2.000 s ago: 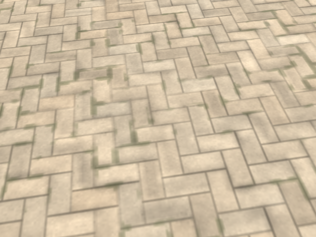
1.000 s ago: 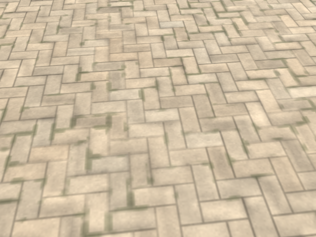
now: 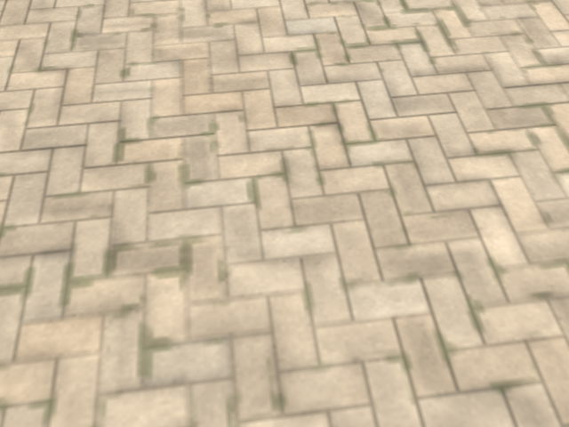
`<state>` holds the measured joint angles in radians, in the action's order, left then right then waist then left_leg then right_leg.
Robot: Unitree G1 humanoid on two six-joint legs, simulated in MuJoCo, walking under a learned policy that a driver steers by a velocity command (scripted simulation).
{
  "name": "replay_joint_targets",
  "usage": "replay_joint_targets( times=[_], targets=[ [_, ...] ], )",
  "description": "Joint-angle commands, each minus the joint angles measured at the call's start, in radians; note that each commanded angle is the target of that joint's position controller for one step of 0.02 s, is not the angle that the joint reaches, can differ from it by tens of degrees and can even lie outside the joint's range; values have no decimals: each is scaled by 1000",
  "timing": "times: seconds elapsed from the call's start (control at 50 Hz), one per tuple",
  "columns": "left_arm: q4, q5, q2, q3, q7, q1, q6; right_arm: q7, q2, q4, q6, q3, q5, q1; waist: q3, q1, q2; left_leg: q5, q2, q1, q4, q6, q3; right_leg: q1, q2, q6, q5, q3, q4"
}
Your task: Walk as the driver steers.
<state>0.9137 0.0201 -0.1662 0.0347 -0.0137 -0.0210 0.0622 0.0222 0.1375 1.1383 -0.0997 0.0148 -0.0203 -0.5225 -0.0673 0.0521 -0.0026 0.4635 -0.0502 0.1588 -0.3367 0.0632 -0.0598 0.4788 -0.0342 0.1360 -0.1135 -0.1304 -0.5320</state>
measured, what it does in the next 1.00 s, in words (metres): walks ahead, turning left: left foot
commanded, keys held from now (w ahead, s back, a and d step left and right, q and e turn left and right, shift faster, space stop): w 0.30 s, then w+q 0.70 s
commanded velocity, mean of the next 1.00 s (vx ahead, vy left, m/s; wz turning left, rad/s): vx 0.49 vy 0.00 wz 0.28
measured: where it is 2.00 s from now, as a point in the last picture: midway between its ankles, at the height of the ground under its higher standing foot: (209, 215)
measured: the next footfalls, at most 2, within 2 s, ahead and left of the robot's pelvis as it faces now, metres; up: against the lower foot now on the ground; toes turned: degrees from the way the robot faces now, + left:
left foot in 0.56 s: +0.48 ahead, +0.09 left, +0.00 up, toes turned +10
right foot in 1.10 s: +0.83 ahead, +0.02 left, +0.00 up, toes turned +25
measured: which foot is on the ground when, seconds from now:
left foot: down 0.00-0.02, up 0.04-0.54, down 0.56-1.00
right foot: down 0.00-0.58, up 0.60-1.00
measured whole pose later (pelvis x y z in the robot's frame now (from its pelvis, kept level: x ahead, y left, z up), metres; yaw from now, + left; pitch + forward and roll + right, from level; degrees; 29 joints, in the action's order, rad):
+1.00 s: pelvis +0.56 +0.06 +0.02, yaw +20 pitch +2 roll +0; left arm 0.77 0.03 -0.23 0.03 -0.02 -0.01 0.04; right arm 0.00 0.22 0.95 -0.06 0.07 -0.01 -0.44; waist -0.04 0.10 -0.04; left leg 0.29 -0.14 0.00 -0.28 0.12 0.15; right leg 0.65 0.07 -0.03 -0.04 0.03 -0.69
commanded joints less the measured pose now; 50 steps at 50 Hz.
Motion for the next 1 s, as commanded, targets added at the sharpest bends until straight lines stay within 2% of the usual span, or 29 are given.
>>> replay_joint_targets(
  times=[0.02,0.04,0.06,0.08,0.1,0.14,0.18,0.22,0.28,0.32,0.38,0.46,0.5,0.52,0.54,0.56,0.58,0.6,0.62,0.64,0.66,0.68,0.7,0.74,0.78,0.84,0.88,0.94,1.0],
  targets=[
    [103,32,-236,80,27,541,15,-2,121,-64,-4,20,6,-3,268,-242,-41,-659,149,-380,-719,59,-13,-653,248,101,-182,327,65],
    [93,20,-260,88,17,511,1,-19,59,-68,0,22,40,-101,356,-165,-234,53,-51,-698,-1080,29,33,-807,462,259,-300,869,256],
    [73,-7,-222,79,9,376,-4,-16,137,-91,6,37,16,4,220,-130,-66,-38,33,-800,-1100,50,120,-681,411,224,-405,790,310],
    [56,-14,-154,59,7,289,3,-21,141,-124,3,41,7,110,100,-114,-18,-129,74,-812,-1048,52,115,-535,379,191,-363,638,333],
    [65,-7,-104,45,6,264,14,-22,119,-129,1,41,6,135,27,-77,34,-172,107,-765,-978,50,113,-408,338,157,-224,532,364],
    [96,-3,-56,25,17,290,33,-30,76,-122,27,37,-19,108,16,-22,12,-188,139,-657,-881,29,114,-289,264,103,-59,380,379],
    [118,-3,-75,24,21,347,49,-37,65,-131,46,38,-22,117,12,-8,-11,-198,143,-657,-827,11,91,-271,241,100,52,315,387],
    [126,-5,-108,27,21,384,53,-42,78,-166,60,40,-22,200,-12,-12,-23,-256,159,-726,-756,-8,69,-278,227,97,70,271,414],
    [130,-7,-110,21,19,441,50,-48,94,-222,63,40,-15,355,-41,-46,-29,-368,171,-812,-600,-33,36,-327,203,80,143,227,434],
    [132,-7,-110,17,19,471,50,-51,85,-247,61,33,-5,429,-41,-65,-39,-430,155,-804,-478,-38,12,-363,188,57,219,180,428],
    [149,-4,-110,15,26,530,54,-54,74,-271,58,23,5,512,-41,-97,-54,-484,123,-789,-361,-18,-18,-446,199,33,298,121,423],
    [168,9,-110,14,42,566,51,-55,84,-302,50,25,1,573,-54,-104,-57,-419,85,-794,-271,34,-36,-592,247,27,451,60,361],
    [164,10,-131,18,51,537,50,-50,96,-294,44,34,-5,524,-17,-68,-73,-337,34,-695,-245,74,-74,-629,260,13,737,19,249],
    [161,11,-147,22,54,524,47,-46,111,-277,41,43,-7,459,23,-37,-85,-288,-1,-619,-241,97,-93,-640,264,7,878,3,144],
    [155,12,-163,27,55,512,40,-42,132,-242,37,56,-9,347,83,9,-88,-270,-35,-509,-207,121,-103,-635,260,0,925,-12,-12],
    [141,4,-174,29,54,493,35,-38,165,-196,30,74,-20,199,154,78,-76,-308,-24,-305,-143,156,-61,-529,246,-20,810,-37,-220],
    [91,-17,-141,20,45,478,38,-28,261,-179,31,106,-38,58,263,124,28,-225,193,-27,-127,247,239,-246,190,-54,468,-65,-560],
    [53,-28,-113,24,26,503,49,-33,312,-185,48,121,-16,73,344,62,231,-282,423,160,23,392,784,99,-48,-96,-384,17,-905],
    [23,-9,-157,32,20,404,56,-37,298,-191,57,115,6,141,264,42,71,-270,383,108,49,369,717,221,26,-76,-315,174,-929],
    [-6,-13,-149,29,15,330,68,-34,252,-201,57,104,9,205,151,24,28,-316,361,-18,70,334,586,246,72,-76,-230,176,-872],
    [-6,-11,-140,30,17,322,72,-33,199,-203,53,91,6,243,72,-18,-41,-421,315,-148,96,286,497,200,106,-80,-186,173,-775],
    [-20,6,-135,32,18,310,58,-26,171,-201,46,81,10,256,47,-49,-44,-501,268,-232,104,254,432,150,126,-96,-180,177,-708],
    [-20,21,-118,29,16,331,37,-22,160,-202,39,75,13,262,52,-74,-28,-548,231,-283,112,237,380,98,133,-112,-179,175,-665],
    [-37,31,-104,28,9,324,5,-20,188,-197,22,78,21,223,57,-86,-3,-619,199,-319,119,234,340,84,130,-141,-180,155,-597],
    [-75,30,-107,27,5,250,-10,-19,221,-198,19,85,22,189,38,-75,19,-611,174,-344,139,225,322,118,132,-166,-119,135,-513],
    [-138,24,-120,25,1,98,-16,-22,219,-201,26,84,21,123,13,-26,47,-610,151,-315,147,185,331,184,125,-186,7,122,-363],
    [-168,20,-121,21,-4,30,-16,-22,222,-204,30,84,19,80,20,3,60,-641,145,-264,128,161,341,202,111,-185,71,125,-287],
    [-212,15,-124,12,-8,-65,-13,-16,230,-210,35,86,13,30,22,38,69,-686,150,-179,92,157,368,224,84,-179,97,128,-195],
    [-255,7,-135,5,-10,-128,-1,-8,244,-222,39,89,2,10,17,53,81,-743,171,-116,42,157,407,203,57,-161,71,134,-102]
  ],
)
Keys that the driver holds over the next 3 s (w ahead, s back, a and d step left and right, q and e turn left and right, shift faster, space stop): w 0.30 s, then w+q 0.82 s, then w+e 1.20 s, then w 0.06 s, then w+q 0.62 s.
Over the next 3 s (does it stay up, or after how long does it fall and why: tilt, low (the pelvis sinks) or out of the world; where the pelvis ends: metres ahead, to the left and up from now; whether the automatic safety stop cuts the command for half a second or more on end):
stays up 1.59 0.18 0.03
